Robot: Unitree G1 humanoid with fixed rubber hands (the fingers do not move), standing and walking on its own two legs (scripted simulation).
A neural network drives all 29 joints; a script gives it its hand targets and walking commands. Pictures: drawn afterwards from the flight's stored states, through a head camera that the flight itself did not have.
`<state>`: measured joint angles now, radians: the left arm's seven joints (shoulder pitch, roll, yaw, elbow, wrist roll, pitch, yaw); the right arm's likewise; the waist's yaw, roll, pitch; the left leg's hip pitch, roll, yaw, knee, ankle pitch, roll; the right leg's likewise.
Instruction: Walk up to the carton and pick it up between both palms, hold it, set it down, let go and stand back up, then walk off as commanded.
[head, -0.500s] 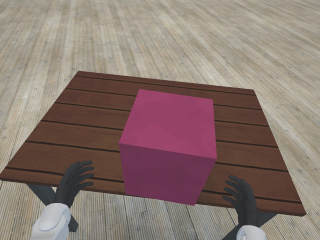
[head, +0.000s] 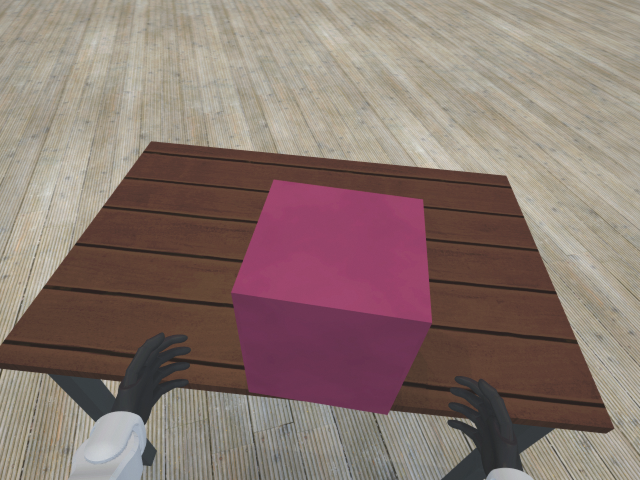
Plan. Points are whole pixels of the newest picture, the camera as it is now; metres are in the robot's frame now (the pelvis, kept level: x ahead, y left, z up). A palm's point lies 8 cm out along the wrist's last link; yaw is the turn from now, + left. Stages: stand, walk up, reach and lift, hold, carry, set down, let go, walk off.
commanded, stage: set down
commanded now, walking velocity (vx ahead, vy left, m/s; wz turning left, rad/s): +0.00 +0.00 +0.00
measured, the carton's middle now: (332, 300) +0.37 +0.01 +0.02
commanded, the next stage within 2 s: let go in 1.02 s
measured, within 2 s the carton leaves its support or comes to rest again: neither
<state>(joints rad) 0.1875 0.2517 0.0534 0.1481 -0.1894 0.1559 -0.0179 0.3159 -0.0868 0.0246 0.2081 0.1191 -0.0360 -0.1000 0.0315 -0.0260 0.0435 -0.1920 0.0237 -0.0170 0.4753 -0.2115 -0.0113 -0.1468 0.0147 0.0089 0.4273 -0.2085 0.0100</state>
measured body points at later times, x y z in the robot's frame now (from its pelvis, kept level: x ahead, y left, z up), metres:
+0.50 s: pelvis +0.02 +0.00 +0.00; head +0.02 +0.02 +0.45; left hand +0.22 +0.24 -0.04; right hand +0.19 -0.21 -0.05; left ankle +0.03 +0.12 -0.74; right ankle +0.02 -0.12 -0.74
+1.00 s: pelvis +0.02 +0.00 +0.00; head +0.02 +0.01 +0.45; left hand +0.21 +0.24 -0.05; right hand +0.18 -0.22 -0.08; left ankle +0.03 +0.12 -0.74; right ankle +0.02 -0.12 -0.74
